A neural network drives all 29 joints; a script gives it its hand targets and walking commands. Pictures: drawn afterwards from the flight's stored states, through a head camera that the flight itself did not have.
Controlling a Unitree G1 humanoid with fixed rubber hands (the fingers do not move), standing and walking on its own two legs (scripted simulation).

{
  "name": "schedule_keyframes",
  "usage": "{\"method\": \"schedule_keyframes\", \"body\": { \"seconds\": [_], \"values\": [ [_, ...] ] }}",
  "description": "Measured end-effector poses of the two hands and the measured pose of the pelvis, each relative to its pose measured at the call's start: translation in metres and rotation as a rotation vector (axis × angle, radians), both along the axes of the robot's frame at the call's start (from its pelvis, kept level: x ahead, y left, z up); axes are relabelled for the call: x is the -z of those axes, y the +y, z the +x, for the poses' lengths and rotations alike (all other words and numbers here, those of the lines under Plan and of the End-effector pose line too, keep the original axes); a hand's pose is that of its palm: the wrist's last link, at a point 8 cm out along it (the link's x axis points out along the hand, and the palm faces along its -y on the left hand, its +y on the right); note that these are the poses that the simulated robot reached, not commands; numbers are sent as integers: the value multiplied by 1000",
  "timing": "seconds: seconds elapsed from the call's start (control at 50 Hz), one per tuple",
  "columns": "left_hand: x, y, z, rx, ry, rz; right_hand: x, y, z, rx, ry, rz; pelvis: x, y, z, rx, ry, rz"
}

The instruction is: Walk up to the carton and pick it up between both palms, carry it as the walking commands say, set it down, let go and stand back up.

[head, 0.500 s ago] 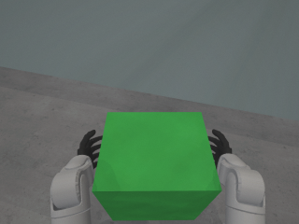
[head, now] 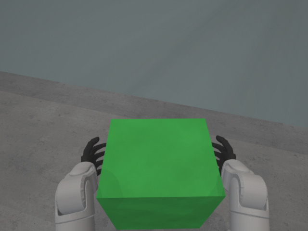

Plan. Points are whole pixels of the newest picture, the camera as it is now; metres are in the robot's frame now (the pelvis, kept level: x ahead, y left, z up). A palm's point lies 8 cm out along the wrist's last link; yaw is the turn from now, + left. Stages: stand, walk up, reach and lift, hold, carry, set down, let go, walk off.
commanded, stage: carry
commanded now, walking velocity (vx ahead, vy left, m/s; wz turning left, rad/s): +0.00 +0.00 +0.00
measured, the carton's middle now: (158, 177) +0.27 +0.00 +0.00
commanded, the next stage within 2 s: none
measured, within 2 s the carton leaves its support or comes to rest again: neither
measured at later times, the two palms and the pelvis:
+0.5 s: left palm (85, 175) +0.25 +0.18 +0.06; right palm (221, 170) +0.25 -0.16 +0.06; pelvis -0.01 +0.01 +0.00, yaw +0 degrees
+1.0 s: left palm (82, 178) +0.24 +0.18 +0.05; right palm (218, 173) +0.25 -0.15 +0.05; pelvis -0.02 +0.02 +0.00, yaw +0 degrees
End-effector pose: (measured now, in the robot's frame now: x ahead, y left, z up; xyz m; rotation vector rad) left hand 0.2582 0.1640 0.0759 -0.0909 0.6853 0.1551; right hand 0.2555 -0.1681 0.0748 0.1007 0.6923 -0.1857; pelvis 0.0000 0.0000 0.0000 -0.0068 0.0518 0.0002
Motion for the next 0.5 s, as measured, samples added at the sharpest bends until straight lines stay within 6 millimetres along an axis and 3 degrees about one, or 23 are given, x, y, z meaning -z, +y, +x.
{"method": "schedule_keyframes", "body": {
  "seconds": [0.5],
  "values": [
    [14, 11, -11, 0, -22, 21, 13, 11, -6, -34, -22, -25, -1, 8, -14, 0, -6, -2]
  ]
}}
